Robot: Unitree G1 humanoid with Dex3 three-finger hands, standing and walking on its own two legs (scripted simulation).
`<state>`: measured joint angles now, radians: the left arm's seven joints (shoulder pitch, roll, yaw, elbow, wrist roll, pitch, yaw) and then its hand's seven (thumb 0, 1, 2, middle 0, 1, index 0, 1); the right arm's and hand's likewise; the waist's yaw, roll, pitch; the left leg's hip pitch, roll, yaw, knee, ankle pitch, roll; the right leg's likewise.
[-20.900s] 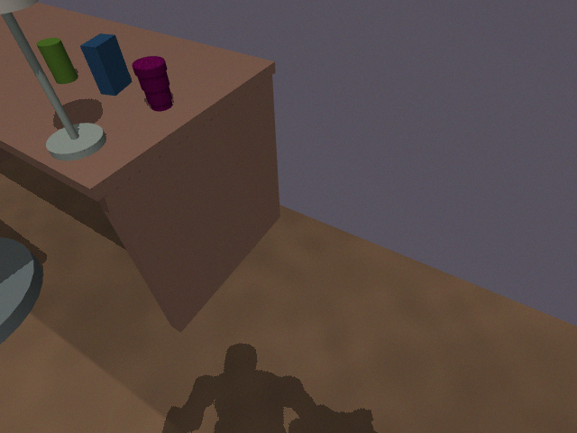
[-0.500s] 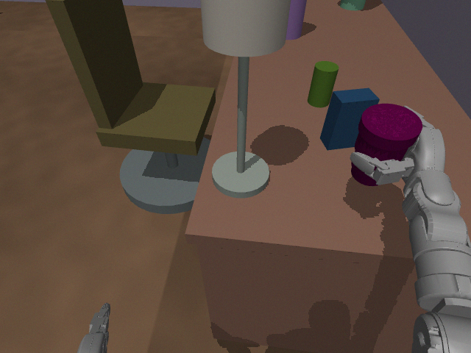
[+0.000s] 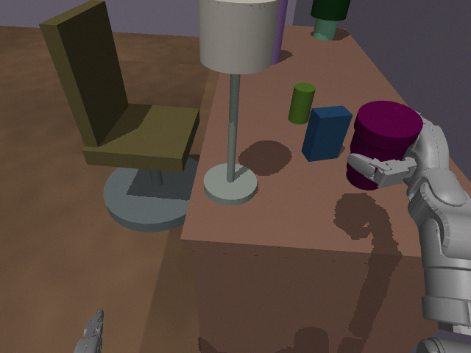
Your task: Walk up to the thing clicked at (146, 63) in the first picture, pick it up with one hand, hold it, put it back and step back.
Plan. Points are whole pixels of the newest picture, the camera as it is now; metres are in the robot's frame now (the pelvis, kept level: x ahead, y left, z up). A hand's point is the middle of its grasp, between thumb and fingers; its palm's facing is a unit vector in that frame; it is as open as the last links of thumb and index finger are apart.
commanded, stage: lift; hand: right
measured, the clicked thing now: (375, 150) +0.38 -0.18 +0.22
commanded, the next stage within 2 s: hold in 0.40 s
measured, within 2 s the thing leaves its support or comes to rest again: neither
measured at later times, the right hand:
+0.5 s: hand (388, 143) +0.35 -0.17 +0.25, palm faces +0.14 +0.99 -0.04, open 10.3 cm
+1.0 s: hand (401, 139) +0.33 -0.18 +0.27, palm faces +0.14 +0.99 -0.03, open 10.3 cm
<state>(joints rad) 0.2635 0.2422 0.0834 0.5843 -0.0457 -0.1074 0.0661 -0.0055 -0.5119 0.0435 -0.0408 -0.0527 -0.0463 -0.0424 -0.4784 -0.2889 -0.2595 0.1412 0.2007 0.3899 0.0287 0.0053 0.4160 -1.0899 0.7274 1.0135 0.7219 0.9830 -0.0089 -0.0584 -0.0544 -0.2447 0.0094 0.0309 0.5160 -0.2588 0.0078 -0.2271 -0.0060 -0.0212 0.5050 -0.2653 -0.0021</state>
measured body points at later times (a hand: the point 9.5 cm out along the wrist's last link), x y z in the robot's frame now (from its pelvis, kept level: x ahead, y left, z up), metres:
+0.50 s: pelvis +0.00 +0.01 +0.00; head -0.04 +0.04 +0.45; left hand +0.17 +0.26 -0.08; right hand +0.33 -0.23 +0.26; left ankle +0.01 +0.11 -0.74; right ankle +0.00 -0.12 -0.74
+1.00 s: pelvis +0.00 +0.00 +0.00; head -0.04 +0.04 +0.45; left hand +0.18 +0.26 -0.08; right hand +0.32 -0.23 +0.27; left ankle +0.01 +0.11 -0.74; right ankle +0.00 -0.12 -0.74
